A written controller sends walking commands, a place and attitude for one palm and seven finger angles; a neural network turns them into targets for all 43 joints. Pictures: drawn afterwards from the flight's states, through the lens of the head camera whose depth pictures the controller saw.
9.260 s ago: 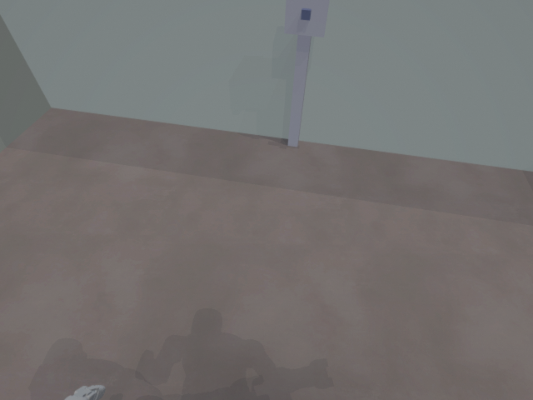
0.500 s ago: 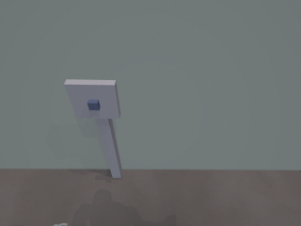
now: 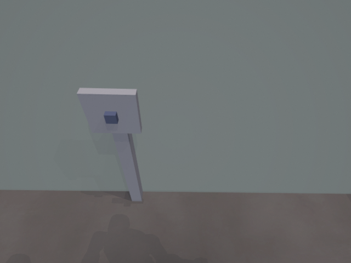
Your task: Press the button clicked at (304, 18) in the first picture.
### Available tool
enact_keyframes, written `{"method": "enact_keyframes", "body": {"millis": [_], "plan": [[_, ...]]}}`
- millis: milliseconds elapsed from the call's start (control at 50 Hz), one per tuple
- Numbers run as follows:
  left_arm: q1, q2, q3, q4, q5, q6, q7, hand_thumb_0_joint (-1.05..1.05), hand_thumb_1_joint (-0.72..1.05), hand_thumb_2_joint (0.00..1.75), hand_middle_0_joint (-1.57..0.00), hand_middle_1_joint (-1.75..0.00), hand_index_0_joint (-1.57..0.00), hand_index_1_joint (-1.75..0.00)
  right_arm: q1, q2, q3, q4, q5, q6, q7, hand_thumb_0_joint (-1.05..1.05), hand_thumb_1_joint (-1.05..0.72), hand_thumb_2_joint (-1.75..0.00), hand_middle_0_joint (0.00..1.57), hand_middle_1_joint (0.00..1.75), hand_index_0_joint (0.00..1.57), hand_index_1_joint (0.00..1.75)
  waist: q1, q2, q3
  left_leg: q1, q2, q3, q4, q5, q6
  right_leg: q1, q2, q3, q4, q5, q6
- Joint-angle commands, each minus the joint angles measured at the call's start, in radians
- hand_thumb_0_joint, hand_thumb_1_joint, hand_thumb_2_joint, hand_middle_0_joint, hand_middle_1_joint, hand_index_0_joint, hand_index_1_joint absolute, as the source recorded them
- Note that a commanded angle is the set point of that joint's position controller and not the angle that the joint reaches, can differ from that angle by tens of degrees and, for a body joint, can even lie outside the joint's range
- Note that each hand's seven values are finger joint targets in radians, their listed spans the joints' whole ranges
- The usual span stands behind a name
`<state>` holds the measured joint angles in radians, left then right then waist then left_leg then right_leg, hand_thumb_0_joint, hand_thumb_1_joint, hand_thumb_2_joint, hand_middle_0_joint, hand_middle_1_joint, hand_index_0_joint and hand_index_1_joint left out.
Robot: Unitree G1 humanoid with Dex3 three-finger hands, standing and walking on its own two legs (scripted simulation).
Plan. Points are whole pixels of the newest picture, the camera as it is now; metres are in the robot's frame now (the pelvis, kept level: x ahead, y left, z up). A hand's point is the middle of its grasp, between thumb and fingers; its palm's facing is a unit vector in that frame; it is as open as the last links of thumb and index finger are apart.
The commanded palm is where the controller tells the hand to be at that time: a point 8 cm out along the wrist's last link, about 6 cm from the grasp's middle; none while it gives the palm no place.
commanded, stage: look again from close up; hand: left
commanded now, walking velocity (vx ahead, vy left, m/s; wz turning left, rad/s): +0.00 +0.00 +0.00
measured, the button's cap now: (111, 116) +0.55 +0.25 -0.02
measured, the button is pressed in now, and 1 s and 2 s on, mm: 0 0 0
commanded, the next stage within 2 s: shuffle to correct the standing spot in 0.48 s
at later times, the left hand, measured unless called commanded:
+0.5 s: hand out of the picture +0.06 +0.24 -0.16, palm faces -0.03 -0.96 -0.29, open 7.4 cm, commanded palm none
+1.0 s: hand out of the picture +0.01 +0.19 -0.19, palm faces +0.03 -0.99 -0.15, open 7.4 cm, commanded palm none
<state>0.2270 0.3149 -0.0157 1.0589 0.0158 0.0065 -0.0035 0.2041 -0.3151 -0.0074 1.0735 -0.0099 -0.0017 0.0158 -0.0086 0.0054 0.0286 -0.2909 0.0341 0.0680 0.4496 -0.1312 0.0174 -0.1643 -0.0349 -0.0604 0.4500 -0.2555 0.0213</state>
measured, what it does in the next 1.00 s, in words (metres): shifts its weight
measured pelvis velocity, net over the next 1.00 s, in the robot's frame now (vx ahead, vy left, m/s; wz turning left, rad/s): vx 0.08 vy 0.02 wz -0.01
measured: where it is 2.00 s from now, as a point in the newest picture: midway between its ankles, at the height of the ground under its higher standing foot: outside the picture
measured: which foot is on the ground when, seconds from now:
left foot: down 0.00-1.00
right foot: down 0.00-1.00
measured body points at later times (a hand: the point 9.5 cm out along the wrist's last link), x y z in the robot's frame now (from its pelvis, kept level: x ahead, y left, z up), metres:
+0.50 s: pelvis +0.01 +0.01 +0.00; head +0.02 +0.02 +0.45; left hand +0.06 +0.29 -0.14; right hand +0.09 -0.27 -0.13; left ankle +0.07 +0.11 -0.74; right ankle -0.01 -0.13 -0.74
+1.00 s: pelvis +0.08 +0.02 -0.01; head +0.07 +0.04 +0.44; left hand +0.01 +0.24 -0.18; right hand +0.06 -0.21 -0.17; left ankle +0.07 +0.11 -0.74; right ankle -0.01 -0.13 -0.74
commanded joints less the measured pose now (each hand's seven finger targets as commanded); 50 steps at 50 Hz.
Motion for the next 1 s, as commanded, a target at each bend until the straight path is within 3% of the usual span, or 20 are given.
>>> {"method": "enact_keyframes", "body": {"millis": [0,40,400,540,560,620,680,720,820,860,880,900,920,940,960,980], "plan": [[-0.014,0.178,0.041,-0.047,-0.001,-0.032,0.020,0.00,0.90,0.90,-0.20,-0.30,-0.20,-0.30,-0.054,-0.182,-0.042,-0.052,0.000,-0.026,-0.018,0.00,-0.90,-0.90,0.20,0.30,0.20,0.30,0.004,-0.011,-0.028,0.092,0.094,-0.129,-0.097,-0.062,0.015,-0.070,-0.091,0.107,-0.131,-0.034,-0.054],[-0.012,0.174,0.040,-0.042,-0.001,-0.033,0.022,0.00,0.90,0.90,-0.20,-0.30,-0.20,-0.30,-0.058,-0.180,-0.041,-0.043,0.002,-0.027,-0.019,0.00,-0.90,-0.90,0.20,0.30,0.20,0.30,0.005,-0.006,-0.036,0.101,0.099,-0.127,-0.094,-0.023,0.016,-0.055,-0.089,0.100,-0.127,0.004,-0.050],[-0.003,0.157,0.040,-0.026,0.005,-0.028,0.024,0.00,0.90,0.90,-0.20,-0.30,-0.20,-0.30,-0.099,-0.175,-0.043,-0.033,0.002,-0.025,-0.018,0.00,-0.90,-0.90,0.20,0.30,0.20,0.30,0.009,0.007,-0.027,0.110,0.102,-0.145,-0.154,-0.059,0.015,-0.022,-0.092,0.080,-0.142,0.030,-0.037],[-0.011,0.165,0.040,-0.028,0.005,-0.029,0.024,0.00,0.90,0.90,-0.20,-0.30,-0.20,-0.30,-0.105,-0.182,-0.041,-0.031,0.003,-0.026,-0.017,0.00,-0.90,-0.90,0.20,0.30,0.20,0.30,0.009,0.003,-0.041,0.134,0.103,-0.141,-0.150,0.001,0.014,-0.007,-0.095,0.079,-0.148,0.058,-0.033],[-0.012,0.163,0.039,-0.024,0.005,-0.027,0.024,0.00,0.90,0.90,-0.20,-0.30,-0.20,-0.30,-0.106,-0.182,-0.040,-0.030,0.003,-0.026,-0.017,0.00,-0.90,-0.90,0.20,0.30,0.20,0.30,0.009,0.003,-0.036,0.133,0.102,-0.144,-0.157,-0.009,0.014,-0.009,-0.094,0.077,-0.147,0.054,-0.032],[0.062,0.051,0.015,0.011,0.005,-0.011,0.029,0.00,0.90,0.90,-0.20,-0.30,-0.20,-0.30,-0.042,-0.068,-0.013,0.000,-0.003,-0.007,-0.013,0.00,-0.90,-0.90,0.20,0.30,0.20,0.30,0.009,0.000,-0.038,0.126,0.092,-0.130,-0.158,-0.153,-0.002,-0.011,-0.088,0.064,-0.139,-0.040,-0.022],[0.100,0.045,0.018,0.015,0.010,-0.003,0.024,0.00,0.90,0.90,-0.20,-0.30,-0.20,-0.30,-0.017,-0.070,-0.017,0.004,-0.006,0.004,-0.012,0.00,-0.90,-0.90,0.20,0.30,0.20,0.30,0.014,0.012,0.037,0.060,0.086,-0.135,-0.173,-0.355,0.004,-0.066,-0.074,0.066,-0.116,-0.179,-0.033],[0.126,0.042,0.023,0.014,0.012,-0.004,0.021,0.00,0.90,0.90,-0.20,-0.30,-0.20,-0.30,-0.005,-0.067,-0.021,0.002,-0.007,0.004,-0.012,0.00,-0.90,-0.90,0.20,0.30,0.20,0.30,0.019,0.001,0.065,0.030,0.081,-0.132,-0.149,-0.378,0.012,-0.076,-0.071,0.073,-0.108,-0.200,-0.043],[0.199,0.040,0.039,0.022,0.008,-0.017,0.022,0.00,0.90,0.90,-0.20,-0.30,-0.20,-0.30,0.033,-0.013,-0.020,-0.008,-0.003,-0.010,-0.013,0.00,-0.90,-0.90,0.20,0.30,0.20,0.30,0.027,-0.081,0.084,-0.038,0.025,-0.049,0.032,-0.234,0.013,-0.030,-0.118,0.120,-0.119,-0.181,-0.078],[0.243,0.045,0.051,0.029,0.007,-0.022,0.028,0.00,0.90,0.90,-0.20,-0.30,-0.20,-0.30,0.037,0.016,-0.018,-0.020,-0.004,-0.016,-0.012,0.00,-0.90,-0.90,0.20,0.30,0.20,0.30,0.034,-0.143,0.091,-0.112,-0.004,0.011,0.144,-0.186,0.011,0.029,-0.167,0.158,-0.124,-0.125,-0.104],[0.253,0.045,0.056,0.031,0.007,-0.025,0.031,0.00,0.90,0.90,-0.20,-0.30,-0.20,-0.30,0.043,0.027,-0.020,-0.025,-0.005,-0.018,-0.012,0.00,-0.90,-0.90,0.20,0.30,0.20,0.30,0.030,-0.144,0.098,-0.122,-0.003,0.030,0.173,-0.197,0.010,0.029,-0.192,0.176,-0.119,-0.100,-0.119],[0.252,0.039,0.059,0.029,0.008,-0.027,0.032,0.00,0.90,0.90,-0.20,-0.30,-0.20,-0.30,0.065,0.037,-0.022,-0.023,-0.004,-0.022,-0.012,0.00,-0.90,-0.90,0.20,0.30,0.20,0.30,0.018,-0.130,0.101,-0.094,-0.001,0.038,0.162,-0.197,0.012,0.008,-0.196,0.162,-0.097,-0.075,-0.124],[0.246,0.027,0.060,0.026,0.009,-0.027,0.032,0.00,0.90,0.90,-0.20,-0.30,-0.20,-0.30,0.093,0.041,-0.025,-0.016,-0.003,-0.025,-0.012,0.00,-0.90,-0.90,0.20,0.30,0.20,0.30,0.005,-0.099,0.108,-0.035,-0.001,0.037,0.137,-0.165,0.019,-0.031,-0.167,0.125,-0.055,-0.041,-0.115],[0.225,0.000,0.056,0.020,0.010,-0.024,0.031,0.00,0.90,0.90,-0.20,-0.30,-0.20,-0.30,0.157,0.039,-0.026,0.004,-0.001,-0.032,-0.016,0.00,-0.90,-0.90,0.20,0.30,0.20,0.30,-0.028,-0.022,0.092,0.080,0.022,-0.003,0.059,-0.041,0.029,-0.089,-0.111,0.049,0.052,0.034,-0.085],[0.205,-0.047,0.046,0.011,0.008,-0.022,0.034,0.00,0.90,0.90,-0.20,-0.30,-0.20,-0.30,0.255,0.000,-0.036,0.045,-0.002,-0.038,-0.028,0.00,-0.90,-0.90,0.20,0.30,0.20,0.30,-0.054,0.128,0.053,0.231,0.120,-0.156,-0.006,0.221,0.069,-0.187,-0.031,-0.039,0.244,0.066,-0.042],[0.178,-0.091,0.032,-0.006,0.004,-0.025,0.042,0.00,0.90,0.90,-0.20,-0.30,-0.20,-0.30,0.340,-0.018,-0.037,0.082,-0.001,-0.041,-0.047,0.00,-0.90,-0.90,0.20,0.30,0.20,0.30,-0.064,0.268,0.033,0.328,0.238,-0.301,-0.070,0.574,0.136,-0.297,0.017,-0.067,0.398,-0.180,-0.013]]}}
